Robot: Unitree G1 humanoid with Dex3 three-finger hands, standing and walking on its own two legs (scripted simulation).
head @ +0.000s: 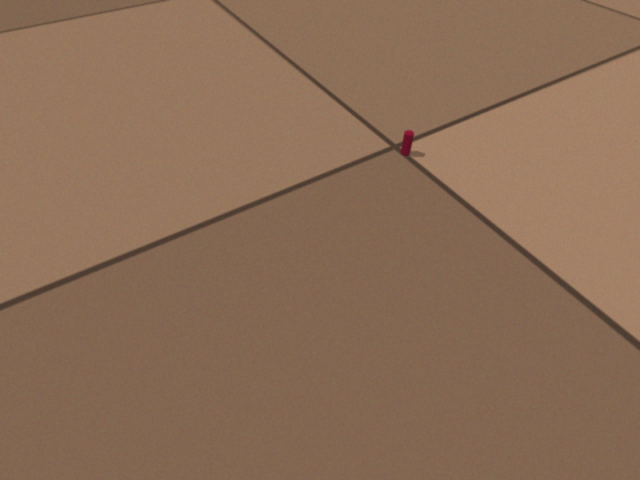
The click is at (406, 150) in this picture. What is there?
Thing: slim round
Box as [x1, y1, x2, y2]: [401, 130, 413, 155]
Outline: 410,130 404,132 401,153 404,155 407,155 409,153 413,132
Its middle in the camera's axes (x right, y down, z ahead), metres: +0.45 -0.46 +1.99
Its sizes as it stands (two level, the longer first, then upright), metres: 0.047 0.047 0.121
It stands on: the floor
